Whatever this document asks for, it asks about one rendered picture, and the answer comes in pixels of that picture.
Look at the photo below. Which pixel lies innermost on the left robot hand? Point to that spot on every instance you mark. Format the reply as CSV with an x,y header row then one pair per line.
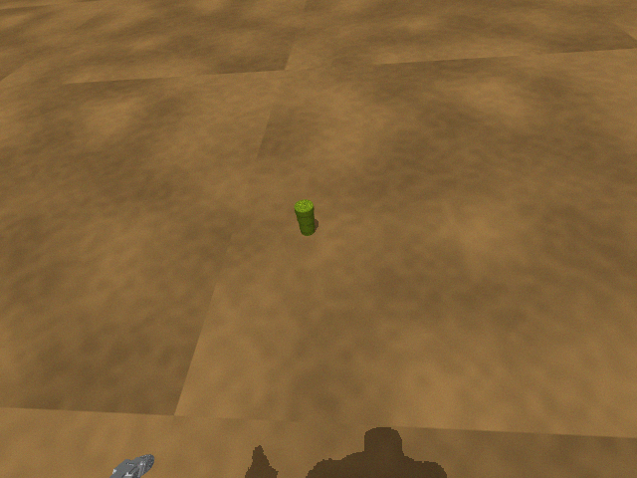
x,y
134,468

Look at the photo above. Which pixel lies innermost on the cup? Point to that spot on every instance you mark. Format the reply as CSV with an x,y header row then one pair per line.
x,y
305,215

